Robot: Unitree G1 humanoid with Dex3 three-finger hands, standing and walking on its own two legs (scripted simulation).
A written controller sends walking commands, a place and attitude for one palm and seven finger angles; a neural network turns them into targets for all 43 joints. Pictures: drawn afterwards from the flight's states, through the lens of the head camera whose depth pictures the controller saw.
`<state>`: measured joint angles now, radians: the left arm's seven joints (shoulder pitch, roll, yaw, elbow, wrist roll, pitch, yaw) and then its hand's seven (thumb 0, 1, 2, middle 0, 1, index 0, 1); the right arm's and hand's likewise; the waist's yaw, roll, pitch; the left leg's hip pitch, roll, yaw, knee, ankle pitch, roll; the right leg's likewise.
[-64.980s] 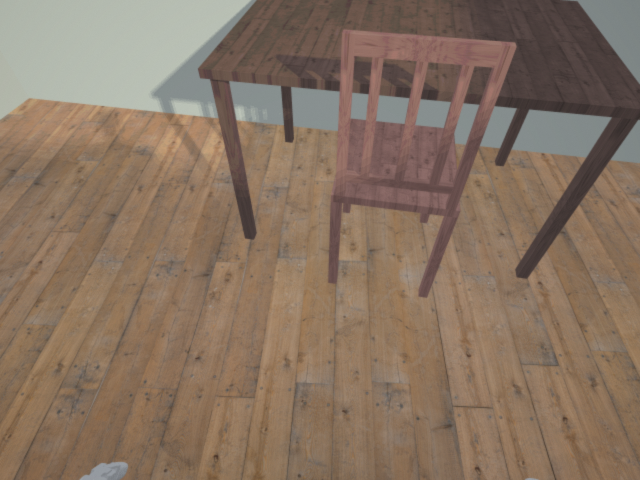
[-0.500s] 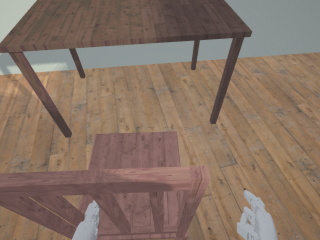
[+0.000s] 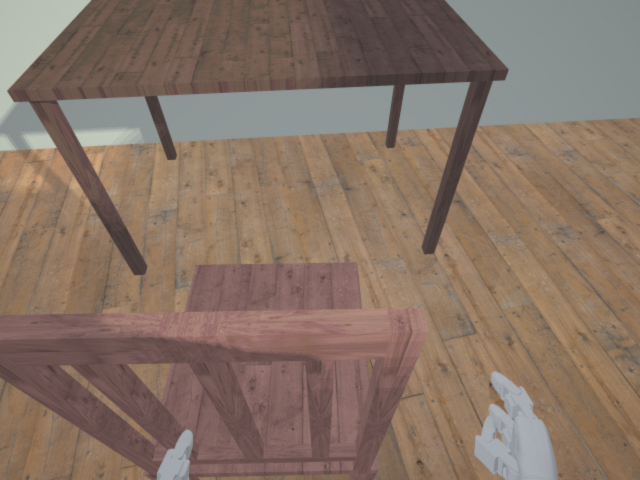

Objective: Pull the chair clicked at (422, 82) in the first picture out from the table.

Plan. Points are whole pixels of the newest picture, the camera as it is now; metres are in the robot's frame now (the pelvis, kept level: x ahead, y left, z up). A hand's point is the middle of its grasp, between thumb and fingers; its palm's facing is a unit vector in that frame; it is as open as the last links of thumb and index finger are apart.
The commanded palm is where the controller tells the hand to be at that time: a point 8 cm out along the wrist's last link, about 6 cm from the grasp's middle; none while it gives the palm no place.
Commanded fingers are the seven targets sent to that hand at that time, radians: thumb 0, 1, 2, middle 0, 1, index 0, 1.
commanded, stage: draw the hand back to the body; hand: left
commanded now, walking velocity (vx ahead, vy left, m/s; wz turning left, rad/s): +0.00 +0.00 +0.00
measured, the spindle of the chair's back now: (236, 415) +0.20 +0.12 +0.01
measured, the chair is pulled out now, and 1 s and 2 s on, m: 0.63 0.61 0.57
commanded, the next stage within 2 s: step back with the hand held close in 1.66 s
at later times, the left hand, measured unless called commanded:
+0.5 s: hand out of the picture +0.09 +0.15 +0.06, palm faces +0.11 -0.99 -0.10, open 17.4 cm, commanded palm +0.06 +0.21 +0.11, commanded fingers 0.00 -0.48 0.23 -0.01 -0.01 -0.01 -0.01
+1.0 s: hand (73, 463) +0.13 +0.21 +0.13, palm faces +0.31 -0.84 -0.45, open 12.9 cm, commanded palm +0.09 +0.25 +0.20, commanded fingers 0.00 0.43 0.67 -0.14 -0.20 -0.14 -0.20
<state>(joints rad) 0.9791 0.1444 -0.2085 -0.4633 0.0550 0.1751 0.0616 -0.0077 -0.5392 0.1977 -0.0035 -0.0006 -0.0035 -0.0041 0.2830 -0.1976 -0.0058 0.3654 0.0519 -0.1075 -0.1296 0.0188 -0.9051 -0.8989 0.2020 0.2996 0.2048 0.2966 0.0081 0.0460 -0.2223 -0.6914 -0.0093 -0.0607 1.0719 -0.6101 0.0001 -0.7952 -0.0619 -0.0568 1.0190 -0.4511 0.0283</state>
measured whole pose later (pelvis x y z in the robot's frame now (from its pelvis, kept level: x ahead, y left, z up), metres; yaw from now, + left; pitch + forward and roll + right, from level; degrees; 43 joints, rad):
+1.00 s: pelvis -0.01 -0.02 +0.06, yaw +1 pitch -3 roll -1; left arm 0.69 0.33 0.11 -0.38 -0.02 0.05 0.16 0.00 0.09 0.50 -0.09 -0.13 -0.19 -0.17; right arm 0.22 -0.23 0.03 0.61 0.03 -0.23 -0.14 0.02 -0.91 -0.90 0.20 0.30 0.20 0.30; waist 0.06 0.10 -0.02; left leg -0.18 0.02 -0.08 0.61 -0.39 -0.03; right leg -0.27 -0.03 -0.09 0.58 -0.26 0.00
